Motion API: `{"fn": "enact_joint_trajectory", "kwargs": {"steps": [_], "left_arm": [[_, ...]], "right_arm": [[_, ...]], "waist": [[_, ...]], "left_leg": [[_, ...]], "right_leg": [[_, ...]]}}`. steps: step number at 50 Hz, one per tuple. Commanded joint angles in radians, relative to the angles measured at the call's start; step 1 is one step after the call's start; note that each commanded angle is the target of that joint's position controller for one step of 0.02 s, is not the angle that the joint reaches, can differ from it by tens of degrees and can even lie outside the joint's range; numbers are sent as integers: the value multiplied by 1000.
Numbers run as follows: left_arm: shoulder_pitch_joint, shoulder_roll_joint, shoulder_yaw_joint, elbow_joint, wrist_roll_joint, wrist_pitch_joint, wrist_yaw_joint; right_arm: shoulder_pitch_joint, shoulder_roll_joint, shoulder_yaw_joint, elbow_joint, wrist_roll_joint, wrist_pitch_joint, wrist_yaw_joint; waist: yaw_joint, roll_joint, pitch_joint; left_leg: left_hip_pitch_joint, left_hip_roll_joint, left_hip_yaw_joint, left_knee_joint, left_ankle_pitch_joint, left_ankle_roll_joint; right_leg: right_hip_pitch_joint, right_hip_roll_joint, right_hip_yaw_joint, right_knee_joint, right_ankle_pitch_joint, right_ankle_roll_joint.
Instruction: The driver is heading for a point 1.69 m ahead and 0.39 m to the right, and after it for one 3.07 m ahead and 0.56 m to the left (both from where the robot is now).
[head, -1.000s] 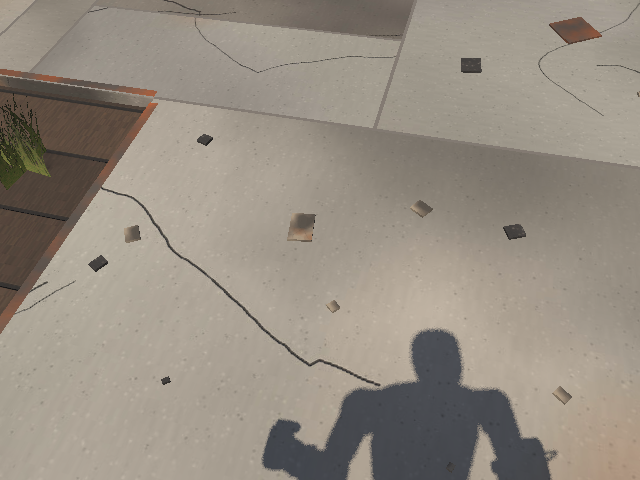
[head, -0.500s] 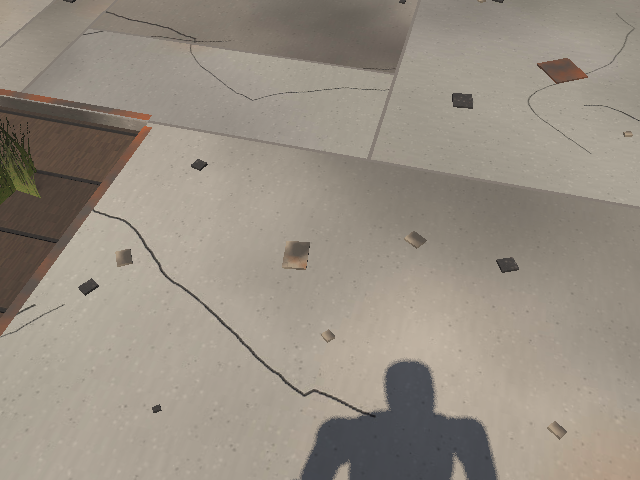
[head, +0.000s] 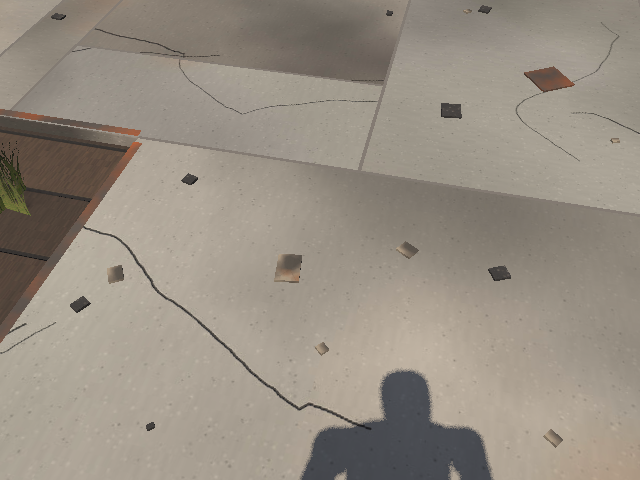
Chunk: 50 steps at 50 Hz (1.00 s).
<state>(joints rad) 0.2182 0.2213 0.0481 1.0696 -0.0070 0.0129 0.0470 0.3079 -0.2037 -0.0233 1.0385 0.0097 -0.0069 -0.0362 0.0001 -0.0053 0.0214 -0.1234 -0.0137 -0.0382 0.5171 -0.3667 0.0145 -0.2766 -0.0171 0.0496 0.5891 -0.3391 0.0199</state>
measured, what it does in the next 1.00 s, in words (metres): walks ahead: left foot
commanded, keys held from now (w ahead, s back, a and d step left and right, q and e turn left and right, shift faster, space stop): w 0.50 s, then w+e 0.50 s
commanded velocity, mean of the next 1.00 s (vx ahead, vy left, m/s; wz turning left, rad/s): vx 0.42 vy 0.00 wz -0.17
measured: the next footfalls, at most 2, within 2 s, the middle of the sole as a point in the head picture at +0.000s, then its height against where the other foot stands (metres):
left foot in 0.62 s outside the picture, level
right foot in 1.18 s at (413, 411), level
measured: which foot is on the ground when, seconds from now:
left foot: down 0.00-0.14, up 0.16-0.60, down 0.62-1.00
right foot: down 0.00-0.64, up 0.66-1.00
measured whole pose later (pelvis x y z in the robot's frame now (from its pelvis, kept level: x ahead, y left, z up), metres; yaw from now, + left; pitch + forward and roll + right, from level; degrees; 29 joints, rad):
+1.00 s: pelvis +0.45 +0.01 +0.01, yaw -13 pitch +0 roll +3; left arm 0.15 0.26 0.08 0.87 -0.02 -0.04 -0.01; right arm 0.31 -0.25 -0.06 1.01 -0.01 -0.10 -0.01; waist -0.05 -0.03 0.01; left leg 0.03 -0.04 0.23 0.21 -0.24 0.03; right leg -0.71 -0.13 0.04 0.82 0.03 -0.04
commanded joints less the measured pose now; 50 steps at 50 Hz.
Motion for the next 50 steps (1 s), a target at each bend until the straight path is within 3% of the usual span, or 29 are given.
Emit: {"fn": "enact_joint_trajectory", "kwargs": {"steps": [1,3,4,6,7,8,9,10,11,12,14,17,20,24,27,29,30,31,32,33,34,35,36,38,39,41,45,50], "left_arm": [[-82,67,7,-72,-12,-47,-14],[-75,65,6,-79,-26,-79,-34],[-40,61,7,-70,-30,-92,-42],[137,75,25,13,-22,-101,-48],[256,120,42,41,-15,-102,-48],[384,248,68,55,-18,-107,-55],[356,199,43,53,3,-122,-63],[254,146,25,22,0,-132,-63],[191,118,15,-4,-1,-137,-66],[156,112,9,-19,-2,-136,-69],[183,71,-8,-15,4,-126,-66],[249,102,-9,-5,9,-113,-48],[249,134,-6,-17,12,-104,-32],[295,142,2,-6,-3,-102,-27],[293,148,12,-4,-12,-93,-24],[258,177,23,-20,-8,-84,-25],[236,174,22,-31,-1,-76,-27],[215,155,11,-55,10,-73,-31],[330,23,-21,-74,11,-84,-38],[350,13,-26,-56,-20,-106,-40],[258,110,3,-87,-48,-119,-39],[185,130,10,-109,-52,-121,-33],[152,118,16,-116,-40,-117,-24],[193,75,26,-106,-31,-86,-22],[200,53,26,-109,-32,-72,-23],[154,56,33,-143,-29,-52,-21],[30,76,41,-204,-18,-56,-36],[-164,49,18,-282,-12,-68,-77]], "right_arm": [[59,-227,-55,-30,17,-22,-8],[29,-193,-51,-42,18,-40,-4],[1,-184,-50,-49,24,-42,0],[-46,-170,-45,-68,27,-41,7],[-64,-133,-33,-81,17,-48,10],[-61,-76,-20,-120,11,-63,6],[-73,-103,-28,-134,32,-78,7],[-78,-119,-32,-135,48,-89,16],[-74,-118,-33,-123,45,-98,24],[-83,-128,-41,-120,34,-103,25],[-107,-139,-54,-120,18,-100,35],[-183,-92,-46,-147,12,-86,44],[-320,-67,-31,-201,12,-84,49],[-426,-80,-22,-241,20,-86,66],[-448,-109,-28,-267,21,-96,78],[-348,-160,-51,-253,20,-103,76],[-196,-200,-74,-211,23,-103,68],[2,-251,-96,-164,20,-101,56],[138,-347,-118,-135,-10,-93,48],[129,-282,-94,-131,-12,-94,55],[25,-210,-72,-141,-1,-99,58],[-65,-166,-59,-157,1,-104,58],[-131,-138,-52,-157,-6,-112,63],[-179,-98,-43,-141,-23,-122,68],[-173,-96,-45,-131,-22,-125,66],[-162,-122,-51,-115,-21,-130,57],[-113,-164,-60,-102,-29,-123,29],[-25,-204,-66,-93,-15,-102,11]], "waist": [[-39,203,174],[-16,189,205],[12,173,195],[83,102,115],[126,-39,55],[144,-318,-17],[112,-255,-1],[68,-153,88],[48,-106,103],[34,-78,109],[35,-88,84],[49,-72,78],[69,-68,105],[82,-78,142],[49,-71,137],[-21,-103,53],[-100,-109,-43],[-186,-93,-179],[-142,140,-365],[-131,261,-445],[-111,198,-255],[-81,132,-137],[-47,76,-70],[14,110,-34],[22,106,-23],[33,90,17],[15,46,53],[-55,9,90]], "left_leg": [[-175,286,-393,-369,-486,201],[-131,314,-400,-356,-355,211],[-137,285,-341,-321,-291,184],[-259,162,-178,-175,-120,122],[-338,77,-63,79,30,75],[-531,-47,60,405,-89,10],[-611,-28,-48,616,-199,20],[-678,36,-76,701,-121,47],[-677,78,-64,699,-17,66],[-674,105,-47,649,65,72],[-615,129,-13,559,156,60],[-635,123,33,438,223,15],[-593,101,56,230,327,-11],[-516,74,70,81,414,1],[-485,66,45,18,373,35],[-317,17,68,9,310,60],[-117,-10,85,6,300,83],[193,71,3,39,279,123],[578,347,-417,-24,54,247],[565,444,-736,-223,-72,292],[402,408,-605,-258,-110,233],[237,378,-439,-276,-47,194],[86,340,-317,-311,61,169],[-58,275,-138,-362,166,138],[-88,267,-91,-382,197,146],[-115,269,-21,-416,241,164],[-48,269,77,-434,321,169],[70,275,190,-420,398,150]], "right_leg": [[-162,20,-78,203,-91,-35],[-215,-28,-49,185,-135,-70],[-145,-29,-59,74,-122,-85],[196,44,-113,-109,65,-72],[336,-58,66,-194,29,-98],[473,-288,504,-376,-114,-233],[418,-382,718,-451,-232,-306],[362,-371,619,-443,-241,-288],[330,-315,486,-446,-194,-249],[318,-276,385,-453,-88,-218],[311,-209,223,-460,136,-179],[318,-193,133,-471,324,-198],[253,-180,76,-501,342,-199],[241,-200,34,-522,343,-200],[329,-240,43,-461,459,-184],[357,-241,44,-326,764,-165],[319,-203,21,-156,893,-143],[145,-154,4,94,764,-109],[-226,13,-52,490,271,-41],[-335,66,81,703,-219,-43],[-417,5,99,776,-172,-58],[-418,-51,65,760,-80,-72],[-368,-90,55,705,-5,-76],[-255,-134,64,631,62,-84],[-243,-139,57,619,68,-86],[-301,-148,57,587,118,-79],[-426,-138,69,400,311,-54],[-440,-116,-41,150,415,-59]]}}
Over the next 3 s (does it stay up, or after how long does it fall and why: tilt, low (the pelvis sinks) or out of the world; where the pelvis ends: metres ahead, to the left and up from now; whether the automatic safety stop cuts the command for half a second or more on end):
stays up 1.49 -0.34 0.01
